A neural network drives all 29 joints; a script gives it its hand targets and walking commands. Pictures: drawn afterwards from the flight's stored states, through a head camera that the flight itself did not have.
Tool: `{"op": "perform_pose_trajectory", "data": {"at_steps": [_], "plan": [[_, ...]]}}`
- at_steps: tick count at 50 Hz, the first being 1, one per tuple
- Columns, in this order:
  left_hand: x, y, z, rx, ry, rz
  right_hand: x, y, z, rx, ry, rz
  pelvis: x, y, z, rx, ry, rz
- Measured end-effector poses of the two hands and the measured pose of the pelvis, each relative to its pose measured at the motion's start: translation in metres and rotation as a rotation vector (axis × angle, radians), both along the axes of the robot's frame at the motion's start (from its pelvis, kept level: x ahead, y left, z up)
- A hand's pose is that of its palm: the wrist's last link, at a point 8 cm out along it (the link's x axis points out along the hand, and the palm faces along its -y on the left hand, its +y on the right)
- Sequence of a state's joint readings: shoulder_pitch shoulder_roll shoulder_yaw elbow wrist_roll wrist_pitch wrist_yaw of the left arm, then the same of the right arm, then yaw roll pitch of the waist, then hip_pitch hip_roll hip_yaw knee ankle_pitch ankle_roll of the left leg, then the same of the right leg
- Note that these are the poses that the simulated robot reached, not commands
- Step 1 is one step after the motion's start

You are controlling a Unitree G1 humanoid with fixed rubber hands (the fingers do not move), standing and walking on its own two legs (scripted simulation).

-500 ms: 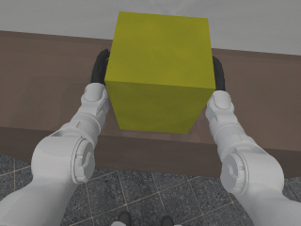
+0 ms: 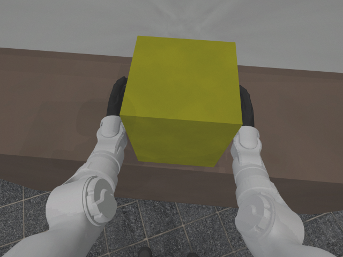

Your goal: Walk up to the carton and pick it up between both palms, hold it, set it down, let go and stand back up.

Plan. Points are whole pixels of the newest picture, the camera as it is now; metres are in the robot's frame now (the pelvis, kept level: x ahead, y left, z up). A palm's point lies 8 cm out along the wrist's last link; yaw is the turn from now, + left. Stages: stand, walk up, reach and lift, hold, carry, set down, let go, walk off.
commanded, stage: reach and lift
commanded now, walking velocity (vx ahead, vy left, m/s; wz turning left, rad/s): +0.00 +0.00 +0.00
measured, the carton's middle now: (180, 109) +0.46 -0.01 +0.01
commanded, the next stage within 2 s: none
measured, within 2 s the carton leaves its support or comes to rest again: neither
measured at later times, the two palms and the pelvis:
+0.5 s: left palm (116, 111) +0.45 +0.14 +0.02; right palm (243, 120) +0.43 -0.16 +0.02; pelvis +0.00 +0.00 +0.00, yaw +0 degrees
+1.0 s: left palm (117, 111) +0.45 +0.14 +0.02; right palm (243, 120) +0.43 -0.16 +0.02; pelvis +0.00 +0.00 +0.00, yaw +1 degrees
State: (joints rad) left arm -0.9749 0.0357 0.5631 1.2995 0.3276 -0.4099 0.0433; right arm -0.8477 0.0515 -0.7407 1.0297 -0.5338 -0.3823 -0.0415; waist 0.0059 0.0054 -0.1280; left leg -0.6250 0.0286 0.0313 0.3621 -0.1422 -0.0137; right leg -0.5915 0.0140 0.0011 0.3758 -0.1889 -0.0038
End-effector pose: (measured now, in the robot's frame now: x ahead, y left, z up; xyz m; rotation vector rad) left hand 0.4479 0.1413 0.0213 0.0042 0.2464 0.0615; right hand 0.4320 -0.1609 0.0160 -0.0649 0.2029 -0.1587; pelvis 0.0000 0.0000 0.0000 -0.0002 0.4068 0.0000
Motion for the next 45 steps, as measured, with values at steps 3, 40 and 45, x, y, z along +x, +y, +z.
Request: {"op": "perform_pose_trajectory", "data": {"at_steps": [3,40,45], "plan": [[-0.0001,0.0000,-0.0004,-0.009,0.000,0.002,-0.0003,0.0006,0.0008,-0.009,0.006,-0.006,0.0010,-0.0017,0.0007,0.002,-0.007,0.002],[-0.0003,-0.0001,0.0003,0.022,0.004,-0.003,-0.0021,0.0024,0.0001,-0.005,0.004,-0.031,0.0023,-0.0017,0.0024,0.000,-0.008,0.006],[-0.0003,-0.0001,0.0002,0.022,0.004,-0.003,-0.0022,0.0024,-0.0001,-0.003,0.003,-0.032,0.0025,-0.0017,0.0025,0.001,-0.008,0.007]]}}
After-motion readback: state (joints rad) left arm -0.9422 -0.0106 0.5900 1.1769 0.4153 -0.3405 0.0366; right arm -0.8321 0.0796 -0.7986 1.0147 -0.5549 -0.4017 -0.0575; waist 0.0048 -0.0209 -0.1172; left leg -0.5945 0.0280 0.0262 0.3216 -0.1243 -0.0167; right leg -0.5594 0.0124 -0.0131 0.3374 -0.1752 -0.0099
